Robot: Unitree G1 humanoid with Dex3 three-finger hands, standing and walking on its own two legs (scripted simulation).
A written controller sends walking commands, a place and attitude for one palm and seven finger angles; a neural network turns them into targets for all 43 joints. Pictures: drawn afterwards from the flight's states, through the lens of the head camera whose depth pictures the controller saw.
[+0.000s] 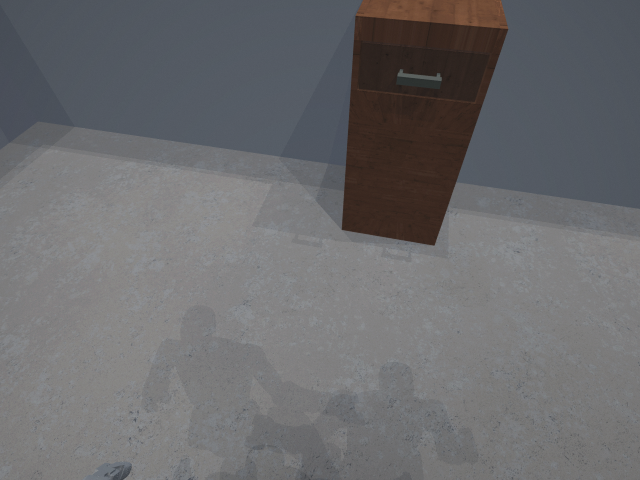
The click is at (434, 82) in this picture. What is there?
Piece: drawer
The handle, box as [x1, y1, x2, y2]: [396, 69, 441, 88]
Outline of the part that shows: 397,75 397,84 439,88 441,81 439,73 437,73 435,77 403,73 402,69 400,69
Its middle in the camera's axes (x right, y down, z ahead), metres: +0.28 -0.47 +1.12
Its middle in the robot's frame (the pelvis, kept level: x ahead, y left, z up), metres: +1.16 -0.23 -0.04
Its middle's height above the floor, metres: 0.73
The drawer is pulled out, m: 0.00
